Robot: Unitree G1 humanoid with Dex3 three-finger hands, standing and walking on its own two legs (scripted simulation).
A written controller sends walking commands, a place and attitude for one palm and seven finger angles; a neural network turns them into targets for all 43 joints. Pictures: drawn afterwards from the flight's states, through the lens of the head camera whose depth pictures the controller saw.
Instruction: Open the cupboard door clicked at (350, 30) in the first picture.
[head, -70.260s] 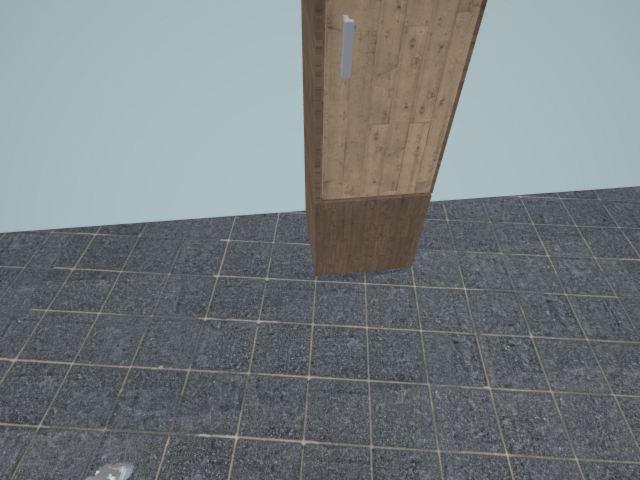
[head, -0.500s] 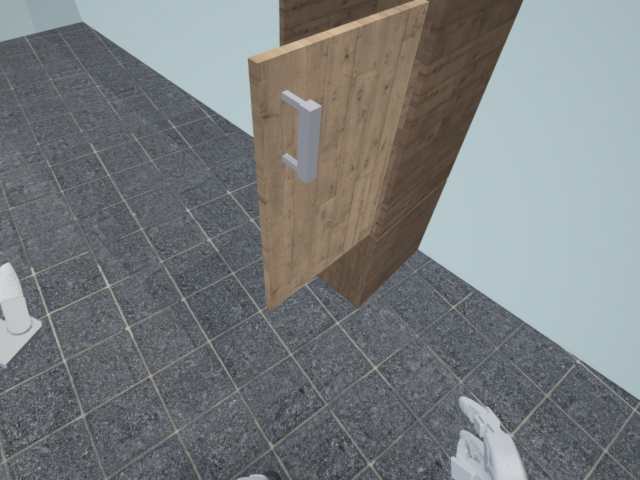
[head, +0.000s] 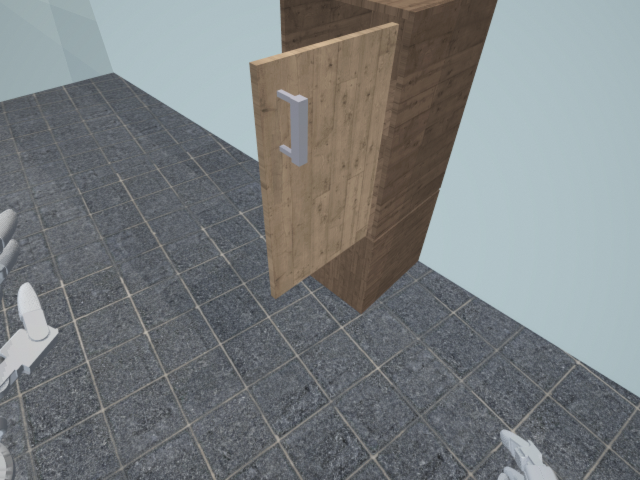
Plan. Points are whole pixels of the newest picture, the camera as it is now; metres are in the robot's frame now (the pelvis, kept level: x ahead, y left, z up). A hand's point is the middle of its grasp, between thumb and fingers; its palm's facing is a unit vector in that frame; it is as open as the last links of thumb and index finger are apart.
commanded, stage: stop stepping back and stand still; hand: left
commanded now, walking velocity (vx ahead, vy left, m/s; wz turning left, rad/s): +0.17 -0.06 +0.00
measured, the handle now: (291, 127) +0.65 +0.08 +0.15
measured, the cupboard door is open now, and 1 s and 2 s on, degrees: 88 88 88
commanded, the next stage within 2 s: let the arm hang, fingers relaxed in 0.38 s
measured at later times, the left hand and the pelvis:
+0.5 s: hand (60, 344) +0.20 +0.25 +0.16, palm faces +0.40 -0.79 -0.46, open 7.4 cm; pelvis -0.01 +0.00 +0.01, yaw +1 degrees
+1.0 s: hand out of the picture -0.06 +0.21 -0.17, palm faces +0.11 -0.97 -0.21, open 7.2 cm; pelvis -0.01 +0.03 +0.01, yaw +4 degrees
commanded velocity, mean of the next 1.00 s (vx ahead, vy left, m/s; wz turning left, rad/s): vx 0.03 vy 0.02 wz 0.00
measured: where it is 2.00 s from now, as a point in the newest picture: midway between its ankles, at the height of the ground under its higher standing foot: outside the picture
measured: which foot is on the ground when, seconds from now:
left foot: down 0.00-0.16, up 0.18-0.48, down 0.50-1.00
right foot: down 0.00-1.00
